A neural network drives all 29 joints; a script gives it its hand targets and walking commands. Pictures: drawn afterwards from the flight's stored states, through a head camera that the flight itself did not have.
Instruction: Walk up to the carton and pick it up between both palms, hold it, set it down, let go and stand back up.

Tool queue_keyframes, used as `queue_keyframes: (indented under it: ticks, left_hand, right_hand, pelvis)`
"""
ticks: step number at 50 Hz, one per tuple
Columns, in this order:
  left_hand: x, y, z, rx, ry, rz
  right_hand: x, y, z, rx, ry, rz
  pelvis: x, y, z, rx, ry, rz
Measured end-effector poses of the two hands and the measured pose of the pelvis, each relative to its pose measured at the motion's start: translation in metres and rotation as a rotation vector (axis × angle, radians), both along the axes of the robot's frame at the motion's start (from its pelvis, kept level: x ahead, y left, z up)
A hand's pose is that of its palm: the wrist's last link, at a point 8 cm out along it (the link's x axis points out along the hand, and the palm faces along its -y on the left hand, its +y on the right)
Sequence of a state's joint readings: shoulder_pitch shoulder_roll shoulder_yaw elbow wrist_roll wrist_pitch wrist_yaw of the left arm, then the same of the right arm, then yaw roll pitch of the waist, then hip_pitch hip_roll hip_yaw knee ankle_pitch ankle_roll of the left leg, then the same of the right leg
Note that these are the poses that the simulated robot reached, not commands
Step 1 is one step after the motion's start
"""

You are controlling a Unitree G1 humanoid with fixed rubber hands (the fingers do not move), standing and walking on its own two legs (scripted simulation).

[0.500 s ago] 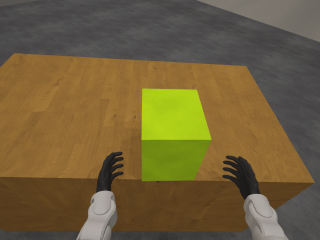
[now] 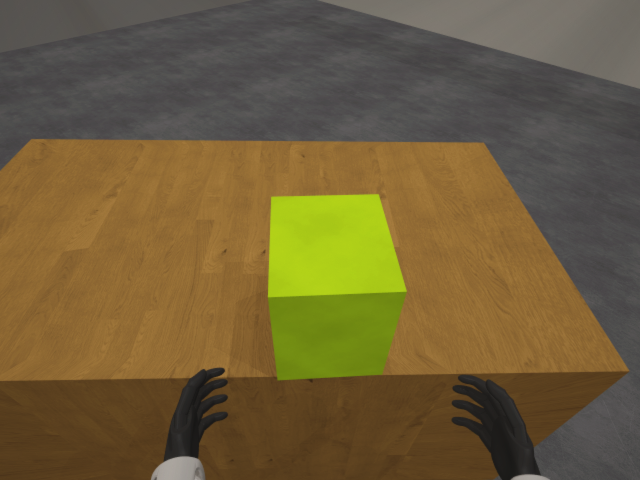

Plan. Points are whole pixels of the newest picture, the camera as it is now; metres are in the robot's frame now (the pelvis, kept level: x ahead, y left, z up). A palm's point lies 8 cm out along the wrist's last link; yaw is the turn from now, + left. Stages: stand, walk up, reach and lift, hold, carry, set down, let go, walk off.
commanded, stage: set down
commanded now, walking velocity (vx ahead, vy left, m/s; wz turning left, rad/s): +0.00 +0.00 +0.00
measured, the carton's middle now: (327, 287) +0.42 +0.02 -0.01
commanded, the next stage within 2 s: let go in 1.46 s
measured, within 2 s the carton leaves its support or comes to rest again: neither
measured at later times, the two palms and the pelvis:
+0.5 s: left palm (169, 450) +0.18 +0.20 -0.03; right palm (511, 466) +0.18 -0.20 -0.02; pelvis +0.01 +0.01 +0.00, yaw -1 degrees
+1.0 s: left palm (151, 458) +0.18 +0.23 -0.05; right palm (502, 477) +0.18 -0.20 -0.05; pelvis +0.03 +0.02 +0.00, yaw +0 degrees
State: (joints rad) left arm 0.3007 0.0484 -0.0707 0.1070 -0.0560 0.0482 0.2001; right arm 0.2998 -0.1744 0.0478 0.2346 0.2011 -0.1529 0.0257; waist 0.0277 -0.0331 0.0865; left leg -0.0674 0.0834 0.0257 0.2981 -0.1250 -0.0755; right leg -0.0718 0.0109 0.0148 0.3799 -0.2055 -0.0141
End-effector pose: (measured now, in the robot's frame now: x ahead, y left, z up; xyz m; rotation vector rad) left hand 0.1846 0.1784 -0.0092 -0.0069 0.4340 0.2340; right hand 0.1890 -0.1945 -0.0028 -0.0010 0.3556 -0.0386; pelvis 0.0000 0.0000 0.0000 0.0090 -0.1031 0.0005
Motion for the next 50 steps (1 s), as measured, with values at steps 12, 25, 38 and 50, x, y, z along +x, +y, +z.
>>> queue_keyframes:
  ticks: [12, 25, 38, 50]
  left_hand:
    - [-0.006, 0.005, -0.008, 0.002, 0.037, -0.015]
    - [-0.002, 0.023, -0.018, 0.028, 0.098, -0.031]
    - [-0.005, 0.044, -0.033, 0.047, 0.170, -0.052]
    - [-0.006, 0.050, -0.040, 0.061, 0.202, -0.068]
  right_hand:
    - [-0.003, -0.011, -0.004, -0.025, 0.053, -0.029]
    - [-0.006, -0.007, -0.020, -0.040, 0.121, -0.020]
    - [-0.007, -0.003, -0.037, -0.066, 0.186, -0.012]
    - [-0.010, -0.004, -0.048, -0.096, 0.217, -0.007]
  pelvis:
    - [0.002, 0.000, 0.001, 0.000, 0.001, -0.005]
    - [0.011, 0.010, 0.001, -0.001, 0.016, -0.014]
    - [0.023, 0.022, 0.002, -0.007, 0.034, -0.014]
    - [0.032, 0.025, 0.001, -0.014, 0.018, -0.006]
